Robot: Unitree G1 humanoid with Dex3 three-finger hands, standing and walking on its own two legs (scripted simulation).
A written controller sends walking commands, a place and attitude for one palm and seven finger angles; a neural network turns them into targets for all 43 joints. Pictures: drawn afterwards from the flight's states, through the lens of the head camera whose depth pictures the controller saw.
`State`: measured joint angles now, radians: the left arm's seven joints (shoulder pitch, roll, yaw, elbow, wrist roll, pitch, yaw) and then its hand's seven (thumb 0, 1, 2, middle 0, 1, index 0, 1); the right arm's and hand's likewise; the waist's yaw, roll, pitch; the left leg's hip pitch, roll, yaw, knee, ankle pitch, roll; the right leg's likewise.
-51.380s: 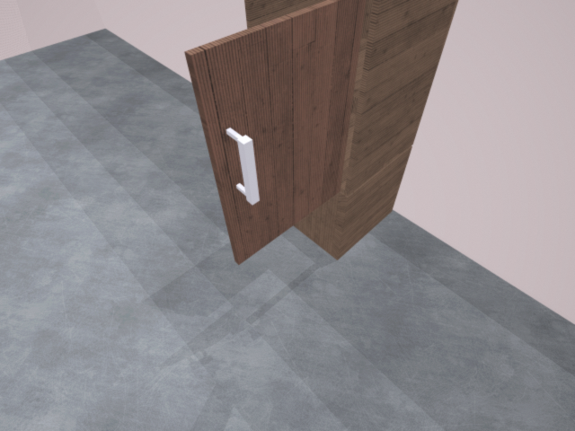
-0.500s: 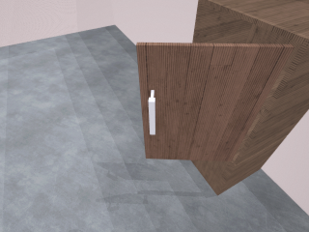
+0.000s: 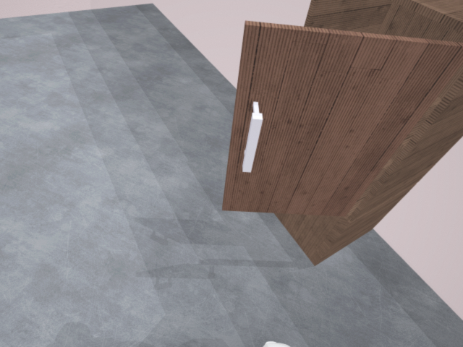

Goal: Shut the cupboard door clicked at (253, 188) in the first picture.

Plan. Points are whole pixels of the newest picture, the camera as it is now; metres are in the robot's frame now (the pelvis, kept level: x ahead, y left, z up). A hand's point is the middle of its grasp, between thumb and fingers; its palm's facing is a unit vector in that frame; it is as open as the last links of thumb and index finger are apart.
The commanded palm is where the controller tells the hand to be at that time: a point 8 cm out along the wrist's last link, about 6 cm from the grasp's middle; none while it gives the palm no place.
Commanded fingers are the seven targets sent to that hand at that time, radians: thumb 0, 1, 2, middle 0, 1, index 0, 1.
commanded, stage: come to a stop and stand still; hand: left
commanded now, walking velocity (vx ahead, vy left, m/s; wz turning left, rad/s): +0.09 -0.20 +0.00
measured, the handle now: (251, 138) +0.54 -0.01 +0.04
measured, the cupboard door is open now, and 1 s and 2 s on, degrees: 59 59 59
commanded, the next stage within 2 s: look again from close up in 0.16 s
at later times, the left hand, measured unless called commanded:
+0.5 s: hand out of the picture +0.07 +0.15 -0.15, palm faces +0.03 -0.98 -0.19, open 7.2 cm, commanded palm none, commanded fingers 0.00 0.90 0.90 -0.20 -0.30 -0.20 -0.30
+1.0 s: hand (135, 325) +0.16 +0.16 -0.05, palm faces +0.29 -0.94 -0.20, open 7.2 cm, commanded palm +0.14 +0.20 -0.04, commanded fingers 0.00 0.90 0.90 -0.33 -0.44 -0.33 -0.44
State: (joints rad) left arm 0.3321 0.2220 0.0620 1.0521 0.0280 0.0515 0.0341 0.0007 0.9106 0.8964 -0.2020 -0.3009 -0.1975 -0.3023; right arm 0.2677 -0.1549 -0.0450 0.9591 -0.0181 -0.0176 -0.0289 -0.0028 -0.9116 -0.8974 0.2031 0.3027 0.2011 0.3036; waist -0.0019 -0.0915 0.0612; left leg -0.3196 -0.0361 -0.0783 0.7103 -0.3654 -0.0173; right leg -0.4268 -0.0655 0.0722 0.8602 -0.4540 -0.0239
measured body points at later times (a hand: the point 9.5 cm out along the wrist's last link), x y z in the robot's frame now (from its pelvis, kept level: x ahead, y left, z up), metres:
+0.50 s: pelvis +0.03 -0.03 +0.02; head +0.05 -0.02 +0.47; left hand +0.07 +0.20 -0.13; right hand +0.05 -0.26 -0.13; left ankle +0.05 +0.09 -0.71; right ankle -0.03 -0.12 -0.71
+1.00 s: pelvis +0.03 -0.04 +0.02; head +0.04 -0.06 +0.47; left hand +0.14 +0.21 -0.04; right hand +0.13 -0.28 -0.11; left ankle +0.04 +0.09 -0.71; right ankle -0.03 -0.11 -0.71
